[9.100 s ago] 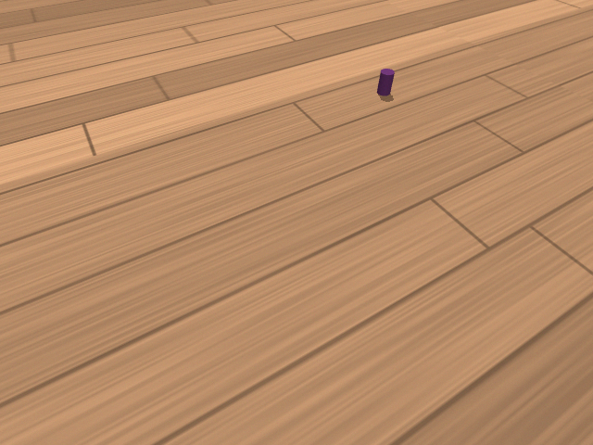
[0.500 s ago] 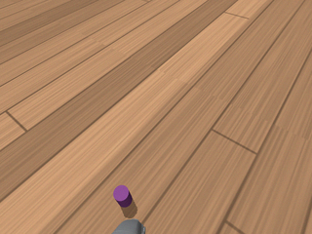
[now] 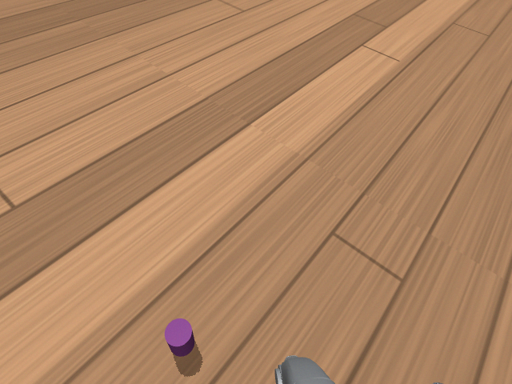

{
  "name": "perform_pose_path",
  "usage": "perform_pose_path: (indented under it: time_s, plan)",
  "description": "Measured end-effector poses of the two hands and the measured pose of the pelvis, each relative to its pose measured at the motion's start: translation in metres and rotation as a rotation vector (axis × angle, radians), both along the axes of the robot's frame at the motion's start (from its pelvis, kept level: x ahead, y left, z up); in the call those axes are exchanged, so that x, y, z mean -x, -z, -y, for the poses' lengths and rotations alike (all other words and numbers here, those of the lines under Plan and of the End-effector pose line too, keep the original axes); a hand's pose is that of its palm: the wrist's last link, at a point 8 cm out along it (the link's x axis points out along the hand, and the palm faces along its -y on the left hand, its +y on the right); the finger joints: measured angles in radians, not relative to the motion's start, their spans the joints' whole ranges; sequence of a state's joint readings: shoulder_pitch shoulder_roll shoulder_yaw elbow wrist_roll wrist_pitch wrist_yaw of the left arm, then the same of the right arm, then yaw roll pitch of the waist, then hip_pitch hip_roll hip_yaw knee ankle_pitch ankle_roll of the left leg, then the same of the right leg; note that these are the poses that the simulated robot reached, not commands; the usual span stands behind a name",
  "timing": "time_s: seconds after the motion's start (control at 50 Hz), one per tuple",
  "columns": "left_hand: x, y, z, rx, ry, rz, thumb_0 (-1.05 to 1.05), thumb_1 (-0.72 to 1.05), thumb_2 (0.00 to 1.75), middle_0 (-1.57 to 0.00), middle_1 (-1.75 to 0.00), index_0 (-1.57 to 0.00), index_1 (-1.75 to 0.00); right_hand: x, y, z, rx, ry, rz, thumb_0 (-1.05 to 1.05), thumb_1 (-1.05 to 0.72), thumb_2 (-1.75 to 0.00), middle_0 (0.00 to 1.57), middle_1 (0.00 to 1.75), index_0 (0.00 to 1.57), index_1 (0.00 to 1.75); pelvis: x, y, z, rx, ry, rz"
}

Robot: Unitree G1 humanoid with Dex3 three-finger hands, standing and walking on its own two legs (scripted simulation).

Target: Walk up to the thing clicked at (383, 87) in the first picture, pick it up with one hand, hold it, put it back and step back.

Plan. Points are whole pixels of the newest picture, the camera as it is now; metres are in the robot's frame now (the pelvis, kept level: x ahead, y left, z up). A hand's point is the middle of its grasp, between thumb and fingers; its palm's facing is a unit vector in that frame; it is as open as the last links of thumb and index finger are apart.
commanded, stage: walk up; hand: left
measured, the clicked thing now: (180, 337) +0.36 +0.20 -0.69
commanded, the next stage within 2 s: stand in 0.20 s
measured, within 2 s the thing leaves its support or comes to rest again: neither
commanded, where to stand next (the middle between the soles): +0.02 -0.02 m, yaw +0 degrees
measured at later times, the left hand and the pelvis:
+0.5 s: hand out of the picture +0.08 +0.23 -0.14, palm faces +0.01 -0.93 -0.37, open 7.4 cm; pelvis -0.02 -0.03 +0.00, yaw +0 degrees
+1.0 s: hand out of the picture +0.06 +0.23 -0.14, palm faces -0.03 -0.93 -0.36, open 7.3 cm; pelvis +0.00 -0.03 +0.02, yaw +0 degrees
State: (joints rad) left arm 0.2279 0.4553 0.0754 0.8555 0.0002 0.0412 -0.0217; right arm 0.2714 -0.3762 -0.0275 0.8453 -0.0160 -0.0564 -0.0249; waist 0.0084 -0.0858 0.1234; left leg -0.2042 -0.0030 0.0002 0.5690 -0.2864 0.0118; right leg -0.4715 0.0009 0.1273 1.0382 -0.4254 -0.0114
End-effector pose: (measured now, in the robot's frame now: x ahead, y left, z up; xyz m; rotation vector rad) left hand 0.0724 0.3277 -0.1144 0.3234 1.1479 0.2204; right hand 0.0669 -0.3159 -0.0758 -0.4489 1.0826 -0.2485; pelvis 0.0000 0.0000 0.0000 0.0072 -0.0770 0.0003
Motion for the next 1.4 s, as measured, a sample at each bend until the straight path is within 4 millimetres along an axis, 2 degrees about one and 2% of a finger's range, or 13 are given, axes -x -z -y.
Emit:
perform_pose_path:
  time_s: [0.1,0.2,0.28,0.4,0.52,0.62,0.76,0.98,1.2,1.24,1.32,1.4]
  plan:
    - [0.000,0.005,0.021,-0.011,0.003,-0.046,0.01,0.91,0.90,-0.20,-0.30,-0.20,-0.30,-0.018,0.013,0.016,-0.015,-0.007,-0.031,0.01,-0.90,-0.90,0.21,0.30,0.21,0.30,0.007,0.005,0.013,0.006,0.012,-0.021]
    - [0.011,0.006,0.042,-0.069,0.024,-0.085,0.01,0.91,0.90,-0.20,-0.30,-0.21,-0.30,-0.039,0.051,0.032,-0.083,0.009,-0.004,0.01,-0.90,-0.90,0.20,0.30,0.21,0.30,0.014,0.022,0.029,0.023,0.026,-0.032]
    - [0.023,-0.006,0.056,-0.075,0.046,-0.090,0.01,0.91,0.90,-0.20,-0.30,-0.21,-0.30,-0.037,0.063,0.021,-0.139,0.004,-0.022,0.01,-0.91,-0.90,0.20,0.30,0.20,0.30,0.016,0.016,0.034,0.005,0.023,-0.035]
    - [0.016,-0.017,0.061,-0.052,0.027,-0.035,0.01,0.90,0.90,-0.20,-0.30,-0.21,-0.30,-0.018,0.058,0.007,-0.183,-0.008,-0.068,0.01,-0.91,-0.90,0.20,0.30,0.21,0.30,0.012,0.004,0.034,-0.002,-0.008,-0.041]
    - [-0.002,-0.012,0.057,0.001,0.005,0.029,0.01,0.91,0.90,-0.20,-0.30,-0.21,-0.30,0.007,0.041,0.006,-0.141,0.023,-0.085,0.01,-0.91,-0.90,0.20,0.30,0.21,0.30,0.015,-0.002,0.028,-0.010,0.003,-0.012]
    - [-0.012,-0.010,0.059,0.042,0.029,0.045,0.01,0.91,0.90,-0.20,-0.30,-0.21,-0.30,0.016,0.026,0.010,-0.117,0.048,-0.084,0.01,-0.91,-0.90,0.20,0.30,0.21,0.30,0.015,-0.008,0.026,-0.003,0.009,-0.009]
    - [-0.005,-0.011,0.060,0.048,0.031,0.006,0.01,0.91,0.90,-0.20,-0.30,-0.21,-0.30,0.010,0.021,0.014,-0.116,0.058,-0.078,0.01,-0.91,-0.90,0.20,0.30,0.21,0.30,0.010,-0.013,0.027,-0.001,0.007,-0.017]
    - [0.014,-0.017,0.056,0.000,-0.002,-0.099,0.01,0.91,0.90,-0.20,-0.30,-0.21,-0.30,-0.006,0.034,0.011,-0.161,0.041,-0.119,0.01,-0.91,-0.90,0.20,0.30,0.21,0.30,0.002,-0.015,0.033,0.002,0.000,-0.039]
    - [-0.003,-0.019,0.067,0.001,0.004,-0.067,0.01,0.91,0.90,-0.20,-0.30,-0.21,-0.30,-0.013,0.035,0.016,-0.164,0.044,-0.120,0.01,-0.91,-0.90,0.20,0.30,0.21,0.30,-0.002,-0.016,0.039,0.006,0.000,-0.038]
    - [-0.008,-0.018,0.067,0.006,-0.007,-0.050,0.01,0.91,0.90,-0.20,-0.30,-0.21,-0.30,-0.013,0.035,0.019,-0.159,0.053,-0.121,0.01,-0.91,-0.90,0.20,0.30,0.21,0.30,0.001,-0.015,0.039,0.007,-0.003,-0.042]
    - [-0.012,-0.015,0.062,-0.001,-0.006,-0.026,0.01,0.91,0.90,-0.20,-0.30,-0.21,-0.30,-0.006,0.035,0.027,-0.127,0.059,-0.125,0.00,-0.91,-0.90,0.20,0.30,0.21,0.30,0.021,-0.011,0.036,0.003,-0.010,-0.042]
    - [-0.011,-0.010,0.049,-0.016,0.030,-0.012,0.01,0.91,0.90,-0.20,-0.30,-0.21,-0.30,0.014,0.033,0.029,-0.085,0.063,-0.147,0.00,-0.91,-0.90,0.20,0.30,0.21,0.30,0.043,-0.006,0.024,-0.010,-0.010,-0.051]
